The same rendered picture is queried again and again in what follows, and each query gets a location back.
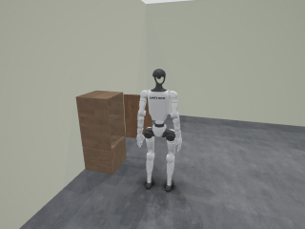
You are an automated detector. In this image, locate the robot left forearm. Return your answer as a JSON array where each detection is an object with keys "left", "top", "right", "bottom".
[{"left": 137, "top": 111, "right": 145, "bottom": 134}]

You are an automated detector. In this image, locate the humanoid robot torso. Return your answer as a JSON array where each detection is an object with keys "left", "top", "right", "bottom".
[{"left": 148, "top": 88, "right": 171, "bottom": 137}]

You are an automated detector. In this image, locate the left robot upper arm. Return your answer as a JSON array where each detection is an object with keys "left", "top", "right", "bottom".
[{"left": 138, "top": 90, "right": 149, "bottom": 116}]

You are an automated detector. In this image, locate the right robot upper arm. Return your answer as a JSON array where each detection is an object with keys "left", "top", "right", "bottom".
[{"left": 169, "top": 91, "right": 178, "bottom": 118}]

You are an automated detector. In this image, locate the robot right forearm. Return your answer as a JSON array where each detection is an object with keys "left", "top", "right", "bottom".
[{"left": 173, "top": 112, "right": 181, "bottom": 137}]

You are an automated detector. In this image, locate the left robot hand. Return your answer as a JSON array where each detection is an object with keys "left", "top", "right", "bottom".
[{"left": 136, "top": 134, "right": 145, "bottom": 148}]

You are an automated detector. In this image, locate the right robot shin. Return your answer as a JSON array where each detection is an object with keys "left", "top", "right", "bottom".
[{"left": 167, "top": 155, "right": 175, "bottom": 186}]

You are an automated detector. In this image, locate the right robot hand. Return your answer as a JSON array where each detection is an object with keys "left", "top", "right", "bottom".
[{"left": 173, "top": 136, "right": 182, "bottom": 152}]

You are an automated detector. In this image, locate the cupboard door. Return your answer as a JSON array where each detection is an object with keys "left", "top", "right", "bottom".
[{"left": 123, "top": 94, "right": 153, "bottom": 138}]

